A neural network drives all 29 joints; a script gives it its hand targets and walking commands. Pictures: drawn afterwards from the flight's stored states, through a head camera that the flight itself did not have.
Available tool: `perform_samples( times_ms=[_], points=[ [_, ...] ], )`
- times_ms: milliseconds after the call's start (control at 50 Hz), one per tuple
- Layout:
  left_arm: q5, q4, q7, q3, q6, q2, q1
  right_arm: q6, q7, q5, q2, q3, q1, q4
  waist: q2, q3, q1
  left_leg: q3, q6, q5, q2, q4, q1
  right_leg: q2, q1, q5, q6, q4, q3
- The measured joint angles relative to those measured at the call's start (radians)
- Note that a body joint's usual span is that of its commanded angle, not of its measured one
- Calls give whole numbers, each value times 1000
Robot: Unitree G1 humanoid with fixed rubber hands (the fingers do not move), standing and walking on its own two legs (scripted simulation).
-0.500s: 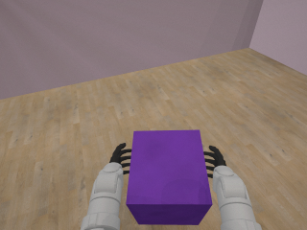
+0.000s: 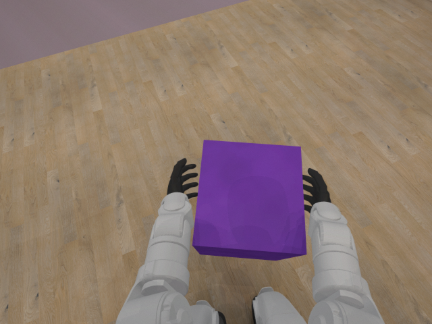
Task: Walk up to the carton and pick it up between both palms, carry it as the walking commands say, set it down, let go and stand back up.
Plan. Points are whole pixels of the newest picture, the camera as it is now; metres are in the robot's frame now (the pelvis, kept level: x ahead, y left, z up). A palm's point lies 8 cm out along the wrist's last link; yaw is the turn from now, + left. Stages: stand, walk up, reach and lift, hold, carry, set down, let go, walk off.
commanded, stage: set down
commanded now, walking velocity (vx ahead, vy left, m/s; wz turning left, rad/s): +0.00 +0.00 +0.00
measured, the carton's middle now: (244, 207) +0.36 -0.05 -0.11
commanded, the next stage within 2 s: none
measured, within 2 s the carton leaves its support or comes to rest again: neither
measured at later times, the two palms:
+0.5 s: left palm (185, 205) +0.38 +0.09 -0.11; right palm (303, 205) +0.36 -0.20 -0.13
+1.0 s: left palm (191, 211) +0.40 +0.08 -0.20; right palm (295, 210) +0.38 -0.20 -0.21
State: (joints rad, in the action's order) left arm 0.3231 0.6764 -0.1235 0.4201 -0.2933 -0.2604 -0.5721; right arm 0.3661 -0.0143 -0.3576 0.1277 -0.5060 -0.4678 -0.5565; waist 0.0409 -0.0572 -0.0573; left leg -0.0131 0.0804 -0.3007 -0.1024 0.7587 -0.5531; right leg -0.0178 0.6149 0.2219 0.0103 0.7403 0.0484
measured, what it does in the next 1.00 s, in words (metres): lowers itself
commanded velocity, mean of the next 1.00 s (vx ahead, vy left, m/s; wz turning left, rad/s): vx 0.00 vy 0.00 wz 0.00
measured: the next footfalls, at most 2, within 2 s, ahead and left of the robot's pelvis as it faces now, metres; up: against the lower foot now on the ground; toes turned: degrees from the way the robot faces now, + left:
none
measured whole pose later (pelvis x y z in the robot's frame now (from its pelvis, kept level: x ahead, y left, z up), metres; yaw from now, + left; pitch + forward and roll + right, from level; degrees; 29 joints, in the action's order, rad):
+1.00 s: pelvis -0.02 -0.02 -0.15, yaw +2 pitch +32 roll +0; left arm 0.18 0.67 -0.18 0.39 -0.18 -0.18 -0.75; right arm 0.24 0.07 -0.14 0.00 -0.38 -0.70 -0.65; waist 0.07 0.13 -0.05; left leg -0.01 0.05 -0.51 -0.10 1.47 -1.52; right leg -0.02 1.57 0.42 0.01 1.42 -0.01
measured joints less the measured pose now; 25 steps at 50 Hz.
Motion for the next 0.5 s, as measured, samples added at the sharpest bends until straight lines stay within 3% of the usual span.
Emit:
perform_samples(
  times_ms=[220,500],
  points=[
    [-35,-14,26,25,126,16,-9,-90,33,53,0,42,-34,15,5,26,20,14,-31,-36,20,141,-265,-21,262,27,12,130,-25],
    [-84,-17,64,4,139,89,-57,-121,117,136,19,103,-58,38,7,134,34,57,-68,-119,27,376,-591,-29,576,106,45,347,-85]
  ],
)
